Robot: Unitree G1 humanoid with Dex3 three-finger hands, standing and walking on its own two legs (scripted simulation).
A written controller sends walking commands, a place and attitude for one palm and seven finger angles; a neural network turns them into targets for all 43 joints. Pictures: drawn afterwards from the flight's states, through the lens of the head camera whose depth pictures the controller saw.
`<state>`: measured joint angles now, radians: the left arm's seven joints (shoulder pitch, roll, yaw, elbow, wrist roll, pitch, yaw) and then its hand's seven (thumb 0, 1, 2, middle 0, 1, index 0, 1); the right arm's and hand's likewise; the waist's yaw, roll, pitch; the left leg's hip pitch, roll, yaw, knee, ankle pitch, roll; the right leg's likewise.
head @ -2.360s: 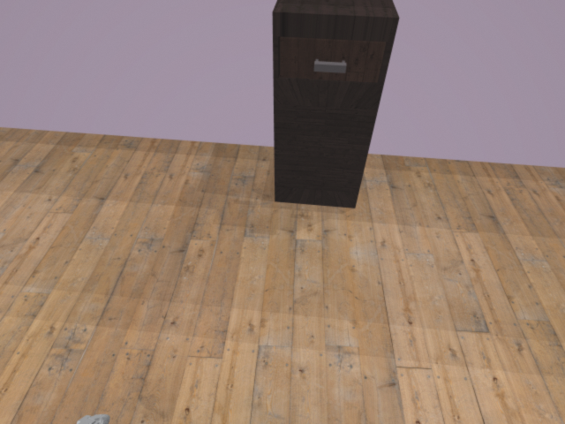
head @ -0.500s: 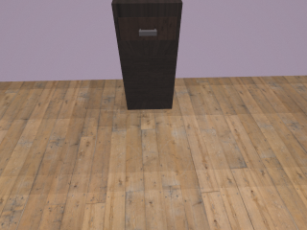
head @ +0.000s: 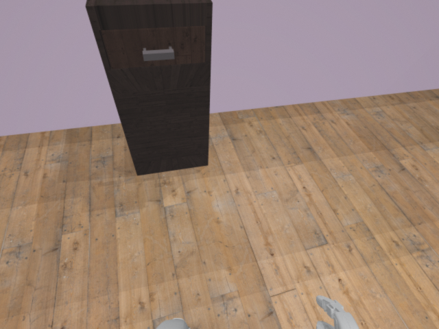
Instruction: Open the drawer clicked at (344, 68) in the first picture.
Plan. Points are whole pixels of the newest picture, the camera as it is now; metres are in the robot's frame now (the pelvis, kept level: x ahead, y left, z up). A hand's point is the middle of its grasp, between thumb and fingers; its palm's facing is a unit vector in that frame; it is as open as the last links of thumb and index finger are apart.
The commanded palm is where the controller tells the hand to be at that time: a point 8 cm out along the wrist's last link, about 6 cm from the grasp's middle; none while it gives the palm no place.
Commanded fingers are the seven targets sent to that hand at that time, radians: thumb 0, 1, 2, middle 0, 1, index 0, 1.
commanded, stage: walk to a spot facing it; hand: left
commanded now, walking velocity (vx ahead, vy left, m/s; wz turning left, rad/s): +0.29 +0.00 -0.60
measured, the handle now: (158, 52) +0.98 +0.36 -0.02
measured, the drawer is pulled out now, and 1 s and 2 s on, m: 0.00 0.00 0.00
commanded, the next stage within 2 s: none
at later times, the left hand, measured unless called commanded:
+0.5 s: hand (192, 218) +0.39 +0.12 -0.14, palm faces -0.39 -0.90 -0.21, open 7.4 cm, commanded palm none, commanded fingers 0.00 0.90 0.90 -0.20 -0.30 -0.20 -0.30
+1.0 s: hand (182, 206) +0.43 +0.16 -0.16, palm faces -0.49 -0.85 -0.17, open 7.4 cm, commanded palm none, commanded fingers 0.00 0.90 0.90 -0.20 -0.30 -0.20 -0.30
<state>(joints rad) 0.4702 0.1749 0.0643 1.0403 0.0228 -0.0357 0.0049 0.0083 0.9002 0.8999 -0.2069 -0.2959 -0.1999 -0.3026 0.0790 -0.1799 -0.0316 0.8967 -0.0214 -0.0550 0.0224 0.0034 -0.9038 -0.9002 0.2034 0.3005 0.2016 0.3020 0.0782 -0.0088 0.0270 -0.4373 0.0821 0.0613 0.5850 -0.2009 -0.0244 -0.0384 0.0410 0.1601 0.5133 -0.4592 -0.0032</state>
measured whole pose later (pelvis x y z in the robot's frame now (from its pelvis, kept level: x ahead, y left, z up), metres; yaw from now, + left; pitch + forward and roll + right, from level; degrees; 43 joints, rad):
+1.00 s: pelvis +0.26 +0.02 +0.01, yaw -36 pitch -1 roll -2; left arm 0.22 0.25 0.11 0.91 0.02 0.07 -0.02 0.01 0.90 0.90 -0.20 -0.30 -0.20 -0.30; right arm 0.17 -0.16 -0.01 0.87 -0.03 -0.01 -0.02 0.00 -0.90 -0.90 0.21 0.30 0.20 0.30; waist 0.03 -0.05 0.05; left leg -0.29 0.10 0.16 0.60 -0.29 0.03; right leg -0.52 0.02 0.01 1.09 -0.42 0.04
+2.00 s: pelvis +0.32 -0.03 +0.02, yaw -72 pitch -1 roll -2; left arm 0.27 0.26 0.11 0.96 0.02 0.07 -0.04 0.01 0.91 0.90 -0.20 -0.29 -0.19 -0.30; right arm 0.25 -0.18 -0.01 0.91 -0.03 -0.03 -0.02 0.00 -0.90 -0.90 0.20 0.30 0.20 0.30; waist 0.03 -0.05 0.04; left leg -0.16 0.09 0.18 0.47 -0.30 0.01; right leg -0.50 -0.01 -0.01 1.11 -0.36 0.04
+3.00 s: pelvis +0.33 -0.12 +0.02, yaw -62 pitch +1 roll -3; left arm 0.21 0.28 0.11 0.95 0.02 0.06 0.02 0.01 0.91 0.90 -0.20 -0.29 -0.19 -0.30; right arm 0.21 -0.20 -0.05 0.93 -0.02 0.02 0.00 0.00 -0.90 -0.90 0.21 0.30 0.20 0.30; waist 0.00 -0.01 0.05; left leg -0.31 -0.02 0.01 0.46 -0.18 0.08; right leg -0.47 -0.09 0.00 1.06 -0.36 0.10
